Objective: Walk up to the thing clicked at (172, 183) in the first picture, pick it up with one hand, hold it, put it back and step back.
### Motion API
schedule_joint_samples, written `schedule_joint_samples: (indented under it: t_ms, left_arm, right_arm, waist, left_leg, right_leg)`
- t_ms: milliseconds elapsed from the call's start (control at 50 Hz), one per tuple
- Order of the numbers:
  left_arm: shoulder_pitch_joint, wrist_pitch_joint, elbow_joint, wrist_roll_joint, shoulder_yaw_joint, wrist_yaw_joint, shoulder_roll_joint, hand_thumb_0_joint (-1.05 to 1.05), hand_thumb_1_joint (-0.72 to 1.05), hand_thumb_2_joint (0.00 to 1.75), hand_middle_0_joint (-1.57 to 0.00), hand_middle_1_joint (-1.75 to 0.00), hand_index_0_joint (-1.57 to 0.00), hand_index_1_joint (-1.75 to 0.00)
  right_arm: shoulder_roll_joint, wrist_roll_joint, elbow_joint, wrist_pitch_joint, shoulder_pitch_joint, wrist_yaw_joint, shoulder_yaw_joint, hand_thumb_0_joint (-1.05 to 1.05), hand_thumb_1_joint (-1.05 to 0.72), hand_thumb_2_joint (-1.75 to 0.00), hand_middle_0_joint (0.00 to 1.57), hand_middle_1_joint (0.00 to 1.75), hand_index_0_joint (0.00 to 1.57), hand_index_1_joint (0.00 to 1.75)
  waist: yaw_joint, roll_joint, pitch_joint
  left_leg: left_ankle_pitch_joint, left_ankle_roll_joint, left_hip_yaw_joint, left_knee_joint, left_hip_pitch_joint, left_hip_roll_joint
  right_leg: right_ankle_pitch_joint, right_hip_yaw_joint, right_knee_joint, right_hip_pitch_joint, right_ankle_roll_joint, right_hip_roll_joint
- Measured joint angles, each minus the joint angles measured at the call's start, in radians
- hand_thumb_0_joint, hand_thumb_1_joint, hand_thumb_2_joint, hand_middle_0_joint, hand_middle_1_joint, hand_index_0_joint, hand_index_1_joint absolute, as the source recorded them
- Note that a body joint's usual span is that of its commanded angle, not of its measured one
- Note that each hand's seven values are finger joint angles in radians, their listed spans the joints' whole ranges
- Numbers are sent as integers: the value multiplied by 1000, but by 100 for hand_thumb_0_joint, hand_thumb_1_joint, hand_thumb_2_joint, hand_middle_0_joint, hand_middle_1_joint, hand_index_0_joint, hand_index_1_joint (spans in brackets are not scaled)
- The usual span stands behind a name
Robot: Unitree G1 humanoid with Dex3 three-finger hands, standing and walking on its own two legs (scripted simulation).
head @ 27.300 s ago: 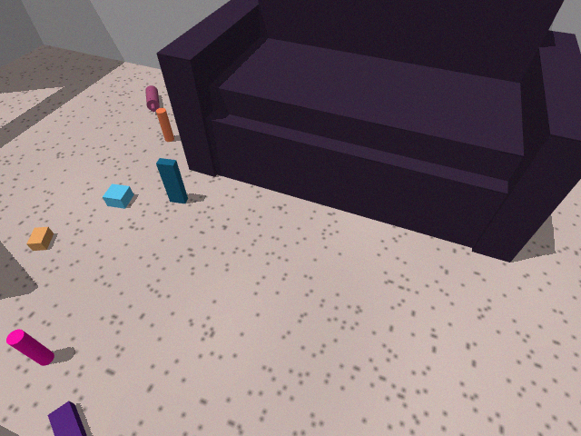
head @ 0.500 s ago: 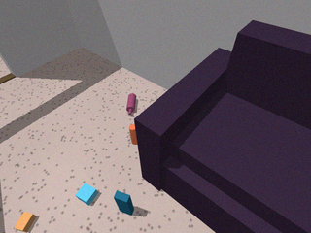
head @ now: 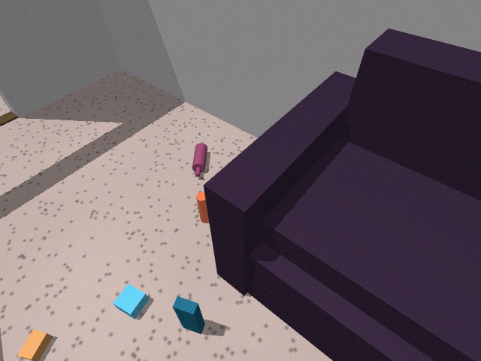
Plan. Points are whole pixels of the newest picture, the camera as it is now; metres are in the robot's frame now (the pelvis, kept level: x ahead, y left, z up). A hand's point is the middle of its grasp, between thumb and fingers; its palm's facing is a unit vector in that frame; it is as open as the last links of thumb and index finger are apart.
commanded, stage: stand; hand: left
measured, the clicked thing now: (190, 316) +0.40 +0.19 -0.66
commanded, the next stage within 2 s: step back in 0.20 s
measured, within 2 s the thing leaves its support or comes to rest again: neither
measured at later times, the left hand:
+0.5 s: hand out of the picture +0.10 +0.31 -0.18, palm faces -0.02 -0.93 -0.37, open 7.4 cm
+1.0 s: hand out of the picture -0.03 +0.32 -0.17, palm faces -0.08 -0.91 -0.40, open 7.4 cm
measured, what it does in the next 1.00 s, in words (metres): walks backwards: right foot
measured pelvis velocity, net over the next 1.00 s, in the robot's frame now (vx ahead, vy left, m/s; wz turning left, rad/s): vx -0.15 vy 0.05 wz -0.08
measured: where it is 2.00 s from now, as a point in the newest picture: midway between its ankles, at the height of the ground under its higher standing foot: outside the picture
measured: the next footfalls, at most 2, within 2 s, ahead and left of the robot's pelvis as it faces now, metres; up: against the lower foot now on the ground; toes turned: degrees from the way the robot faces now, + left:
right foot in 0.96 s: -0.12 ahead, -0.06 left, +0.00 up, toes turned -2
left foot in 1.32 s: -0.22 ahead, +0.17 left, +0.00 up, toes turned -2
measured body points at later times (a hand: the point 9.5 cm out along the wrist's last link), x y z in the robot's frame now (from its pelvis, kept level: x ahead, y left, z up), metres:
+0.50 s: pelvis -0.04 +0.05 -0.03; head +0.02 +0.06 +0.41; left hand +0.10 +0.36 -0.15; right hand +0.03 -0.29 -0.14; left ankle -0.06 +0.14 -0.75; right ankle +0.01 -0.12 -0.75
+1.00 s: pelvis -0.15 +0.05 -0.03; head -0.09 +0.04 +0.41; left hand -0.03 +0.36 -0.15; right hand -0.05 -0.26 -0.15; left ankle -0.06 +0.14 -0.75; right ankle -0.16 -0.06 -0.75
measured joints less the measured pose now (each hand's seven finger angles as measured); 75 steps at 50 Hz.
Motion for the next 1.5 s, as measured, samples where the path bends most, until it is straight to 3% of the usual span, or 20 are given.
schedule_joint_samples:
  t_ms: [220, 300, 380, 420, 480, 500, 520, 580, 620, 680, 800, 960, 1000, 1060, 1140, 1260, 1340, 1400, 1440, 1500]
  left_arm:
    - [-4, 1, -16, -8, 5, -3, 0, 0, 90, 90, -20, -30, -20, -30]
    - [-23, 11, -74, -18, 37, -2, 9, 0, 90, 90, -20, -30, -20, -30]
    - [-42, 32, -136, 0, 53, 3, 24, 0, 90, 90, -20, -30, -20, -30]
    - [-54, 42, -163, 9, 56, 8, 34, 1, 90, 90, -20, -30, -20, -30]
    - [-78, 56, -206, 7, 54, 11, 54, 1, 90, 90, -20, -30, -20, -30]
    - [-90, 62, -220, 2, 55, 11, 62, 1, 90, 90, -20, -30, -20, -30]
    - [-104, 67, -232, -4, 58, 15, 70, 1, 90, 90, -20, -30, -20, -30]
    - [-116, 79, -246, -9, 61, 30, 74, 1, 90, 90, -20, -30, -20, -30]
    - [-108, 82, -251, -16, 58, 33, 73, 0, 91, 90, -20, -30, -20, -30]
    - [-74, 78, -260, -13, 55, 28, 66, 0, 91, 90, -20, -30, -20, -30]
    - [-15, 81, -269, -8, 58, 18, 56, 0, 90, 90, -20, -30, -20, -30]
    - [41, 66, -277, 5, 72, -2, 48, 1, 90, 90, -20, -30, -20, -30]
    - [55, 58, -275, 12, 76, -6, 33, 0, 90, 90, -20, -30, -20, -30]
    - [80, 57, -292, 16, 71, -13, 30, 1, 90, 90, -20, -30, -20, -30]
    - [77, 63, -313, 17, 68, -2, 19, 1, 90, 90, -20, -30, -20, -30]
    - [34, 54, -385, 23, 59, 7, 26, 1, 90, 90, -20, -30, -21, -30]
    - [3, 67, -405, 10, 55, 3, 53, 0, 90, 90, -20, -30, -20, -30]
    - [1, 86, -374, 6, 62, 8, 52, 1, 90, 90, -20, -30, -20, -30]
    - [8, 92, -360, -3, 67, 11, 56, 1, 90, 90, -20, -30, -20, -30]
    - [30, 86, -357, -6, 76, 11, 62, 1, 90, 90, -20, -30, -20, -30]
  right_arm:
    - [-4, 3, -9, 4, -6, 2, 0, 0, -91, -90, 20, 30, 21, 30]
    - [-27, 20, -68, 23, -36, 8, -15, 0, -91, -90, 20, 30, 21, 30]
    - [-53, 20, -132, 46, -42, 12, -38, 0, -91, -90, 20, 30, 21, 30]
    - [-63, 22, -158, 50, -27, 13, -45, 0, -91, -90, 20, 30, 20, 30]
    - [-72, 13, -181, 43, 11, 12, -51, 0, -91, -90, 20, 30, 20, 30]
    - [-68, 2, -179, 39, 19, 10, -56, 0, -91, -90, 20, 30, 20, 30]
    - [-58, -8, -176, 38, 21, 8, -57, 0, -91, -90, 20, 30, 20, 30]
    - [-32, -12, -183, 37, 36, 9, -47, 0, -91, -90, 20, 30, 20, 30]
    - [-17, -16, -190, 39, 43, 0, -40, 0, -91, -90, 20, 30, 21, 30]
    - [-7, -12, -215, 37, 42, -13, -39, 0, -91, -90, 20, 30, 21, 30]
    - [-1, -4, -281, 23, 21, -23, -36, 0, -90, -90, 20, 30, 21, 30]
    - [-26, -1, -311, 36, -10, -11, -32, 0, -90, -90, 20, 30, 21, 30]
    - [-40, 4, -299, 44, -20, -10, -36, 0, -90, -90, 20, 30, 21, 30]
    - [-42, 9, -280, 55, -9, -13, -42, 0, -91, -90, 20, 30, 21, 30]
    - [-63, 18, -279, 44, 30, -16, -41, 0, -91, -90, 20, 30, 21, 30]
    - [-76, 13, -276, 45, 75, -19, -42, 0, -91, -90, 20, 30, 21, 30]
    - [-52, -2, -270, 31, 72, -14, -47, 1, -91, -90, 20, 30, 20, 30]
    - [-36, -15, -276, 27, 69, 2, -35, 1, -91, -90, 20, 30, 21, 30]
    - [-24, -16, -278, 23, 71, -2, -26, 1, -91, -90, 20, 30, 21, 30]
    - [-15, -15, -289, 23, 64, -11, -24, 1, -90, -90, 20, 30, 21, 30]
  waist:
    - [-3, -2, -2]
    - [-12, 10, 55]
    - [-9, -4, 100]
    - [-14, -13, 108]
    - [-26, -24, 111]
    - [-27, -37, 119]
    - [-19, -57, 135]
    - [-29, -63, 157]
    - [-27, -66, 155]
    - [-24, -61, 154]
    - [-21, -49, 162]
    - [-2, -13, 134]
    - [-9, 27, 128]
    - [7, 7, 111]
    - [16, 5, 100]
    - [10, -7, 116]
    - [4, -58, 145]
    - [-11, -52, 144]
    - [-16, -51, 133]
    - [-4, -53, 119]
  left_leg:
    - [-6, 0, 0, 10, -7, 1]
    - [-46, 26, -10, 173, -115, 4]
    - [-249, 66, -36, 475, -238, -57]
    - [-276, 74, -32, 533, -255, -70]
    - [-158, 71, -16, 374, -199, -54]
    - [-181, 65, -13, 343, -186, -62]
    - [-190, 70, -1, 352, -188, -73]
    - [-166, 84, -9, 347, -197, -67]
    - [-136, 90, -3, 309, -192, -63]
    - [-108, 99, 14, 275, -187, -57]
    - [-83, 107, 51, 281, -209, -54]
    - [-69, 90, 92, 363, -293, -28]
    - [-84, 72, 60, 390, -315, -12]
    - [-279, 42, -34, 606, -374, -103]
    - [-290, 30, -107, 813, -382, -162]
    - [-326, 22, -66, 578, -234, -101]
    - [-185, 57, -14, 342, -142, -92]
    - [-172, 73, -21, 359, -171, -71]
    - [-139, 72, -27, 329, -179, -56]
    - [-94, 70, -19, 296, -198, -37]
  right_leg:
    - [-6, 0, 9, -7, -1, 1]
    - [-22, -5, 81, -69, -7, 5]
    - [-39, 15, 162, -140, -3, -21]
    - [-46, 19, 198, -174, 7, -35]
    - [-74, 14, 278, -230, 33, -51]
    - [-88, 21, 320, -254, 28, -61]
    - [-162, 66, 375, -277, 11, -50]
    - [-356, 190, 610, -331, -15, 70]
    - [-352, 214, 740, -357, -20, 116]
    - [-330, 197, 820, -351, -4, 131]
    - [-328, 171, 680, -256, 18, 99]
    - [-230, 91, 369, -132, -25, 45]
    - [-208, 67, 341, -126, -24, 67]
    - [-183, 74, 340, -146, -35, 42]
    - [-117, 67, 279, -160, -29, 22]
    - [-69, 24, 285, -224, -18, -2]
    - [-68, 22, 360, -285, -4, -36]
    - [-296, 112, 563, -340, -10, 54]
    - [-335, 167, 745, -371, -17, 115]
    - [-325, 194, 883, -370, -5, 141]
